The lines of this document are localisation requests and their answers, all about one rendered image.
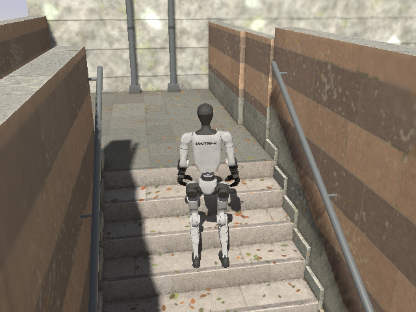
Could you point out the robot left foot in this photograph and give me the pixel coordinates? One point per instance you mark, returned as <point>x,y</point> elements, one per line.
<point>196,262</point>

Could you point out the humanoid robot torso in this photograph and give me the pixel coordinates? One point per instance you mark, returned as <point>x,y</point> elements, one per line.
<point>207,158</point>

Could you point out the right robot hand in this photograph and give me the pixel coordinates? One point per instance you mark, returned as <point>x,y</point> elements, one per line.
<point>229,178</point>

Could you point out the left robot upper arm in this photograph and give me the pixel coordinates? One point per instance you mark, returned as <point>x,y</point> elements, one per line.
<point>184,149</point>

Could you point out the right robot upper arm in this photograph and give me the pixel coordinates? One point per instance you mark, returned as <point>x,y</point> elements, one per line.
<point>229,147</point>

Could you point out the robot right forearm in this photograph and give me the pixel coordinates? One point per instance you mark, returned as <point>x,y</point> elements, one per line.
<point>234,170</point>

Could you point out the robot left forearm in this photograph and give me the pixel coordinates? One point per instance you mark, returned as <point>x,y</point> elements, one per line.
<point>181,171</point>

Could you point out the left robot hand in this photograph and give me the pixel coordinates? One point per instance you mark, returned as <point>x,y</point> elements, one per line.
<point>180,180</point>

